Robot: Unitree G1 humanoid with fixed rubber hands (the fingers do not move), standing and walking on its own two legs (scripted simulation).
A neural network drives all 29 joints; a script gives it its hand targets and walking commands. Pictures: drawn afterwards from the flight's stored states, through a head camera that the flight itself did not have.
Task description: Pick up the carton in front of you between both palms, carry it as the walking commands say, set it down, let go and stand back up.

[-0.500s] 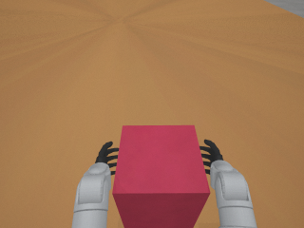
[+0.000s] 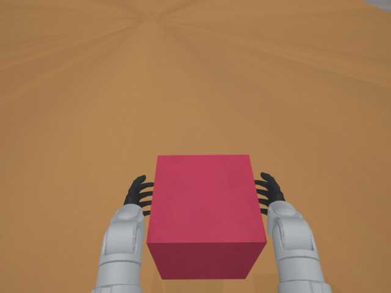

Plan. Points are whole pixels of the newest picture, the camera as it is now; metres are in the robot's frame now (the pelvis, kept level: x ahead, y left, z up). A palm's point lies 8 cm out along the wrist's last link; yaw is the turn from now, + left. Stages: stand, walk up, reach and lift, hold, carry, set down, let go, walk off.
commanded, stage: carry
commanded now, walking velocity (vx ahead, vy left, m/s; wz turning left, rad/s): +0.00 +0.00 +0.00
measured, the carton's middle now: (203, 220) +0.30 +0.00 -0.05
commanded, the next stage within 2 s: hold in 0.22 s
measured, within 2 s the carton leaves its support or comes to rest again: neither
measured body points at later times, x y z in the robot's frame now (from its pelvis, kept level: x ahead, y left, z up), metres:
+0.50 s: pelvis -0.01 +0.00 +0.01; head -0.03 +0.02 +0.46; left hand +0.30 +0.12 +0.03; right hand +0.27 -0.18 +0.04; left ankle +0.07 +0.13 -0.73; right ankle -0.03 -0.10 -0.73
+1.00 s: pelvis +0.00 +0.04 +0.01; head -0.04 +0.06 +0.46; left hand +0.31 +0.14 +0.04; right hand +0.27 -0.16 +0.05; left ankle +0.07 +0.13 -0.73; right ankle -0.03 -0.10 -0.73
